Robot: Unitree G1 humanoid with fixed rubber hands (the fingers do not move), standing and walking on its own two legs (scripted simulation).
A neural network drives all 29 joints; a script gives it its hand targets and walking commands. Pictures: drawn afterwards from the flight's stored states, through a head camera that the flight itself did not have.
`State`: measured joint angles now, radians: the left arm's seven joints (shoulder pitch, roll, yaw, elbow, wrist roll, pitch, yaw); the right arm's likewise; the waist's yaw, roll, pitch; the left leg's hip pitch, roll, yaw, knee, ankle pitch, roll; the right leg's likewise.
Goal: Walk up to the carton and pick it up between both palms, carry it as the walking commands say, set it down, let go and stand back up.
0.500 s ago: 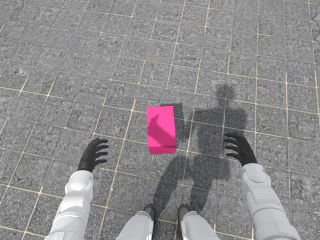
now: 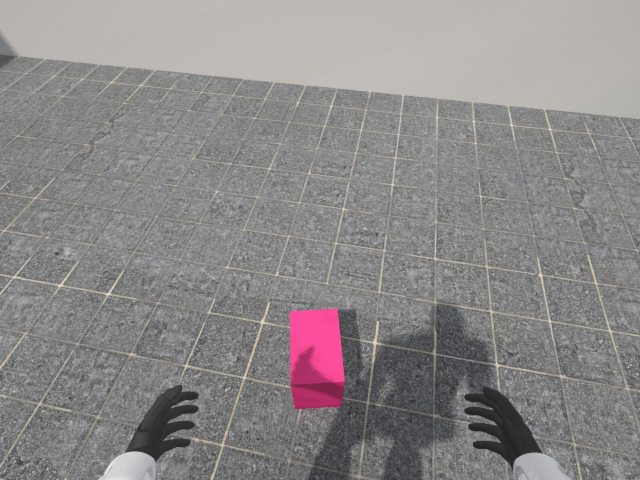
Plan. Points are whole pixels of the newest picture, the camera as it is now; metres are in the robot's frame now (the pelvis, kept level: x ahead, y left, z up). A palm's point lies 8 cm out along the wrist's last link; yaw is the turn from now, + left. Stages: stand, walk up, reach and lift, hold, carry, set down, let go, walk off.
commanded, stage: let go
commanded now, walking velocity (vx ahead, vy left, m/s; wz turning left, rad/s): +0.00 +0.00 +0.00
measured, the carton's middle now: (316, 359) +0.52 +0.03 -0.66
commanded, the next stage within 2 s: stand in 0.20 s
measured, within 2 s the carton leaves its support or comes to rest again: neither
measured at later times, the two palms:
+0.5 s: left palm (104, 469) +0.15 +0.29 -0.09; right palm (559, 472) +0.14 -0.28 -0.08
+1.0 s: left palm (95, 473) +0.14 +0.30 -0.10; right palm (556, 472) +0.14 -0.28 -0.09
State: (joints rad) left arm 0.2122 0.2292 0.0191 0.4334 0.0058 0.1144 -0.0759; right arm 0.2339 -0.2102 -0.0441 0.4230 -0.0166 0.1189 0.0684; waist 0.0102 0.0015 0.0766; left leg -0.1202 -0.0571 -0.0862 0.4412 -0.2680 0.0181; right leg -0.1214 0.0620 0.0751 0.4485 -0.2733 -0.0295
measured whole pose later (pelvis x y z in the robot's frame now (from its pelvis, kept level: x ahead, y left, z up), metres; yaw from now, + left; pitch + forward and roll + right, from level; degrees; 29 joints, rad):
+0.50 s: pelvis +0.01 +0.01 +0.00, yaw +0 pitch +0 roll +0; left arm 0.19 0.34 0.04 0.70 0.03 0.03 0.02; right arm 0.20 -0.33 -0.03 0.70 -0.04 0.02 -0.02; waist 0.01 -0.01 0.01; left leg -0.20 -0.06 -0.08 0.51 -0.32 0.03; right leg -0.19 0.07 0.08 0.50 -0.31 -0.02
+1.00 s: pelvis +0.02 +0.01 +0.00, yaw +0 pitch -1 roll +0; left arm 0.15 0.35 0.01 0.85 0.03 0.00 0.03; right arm 0.15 -0.35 -0.02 0.85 -0.03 0.00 -0.03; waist 0.00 -0.01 0.02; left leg -0.12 -0.07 -0.08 0.43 -0.29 0.04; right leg -0.12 0.05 0.09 0.43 -0.30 -0.01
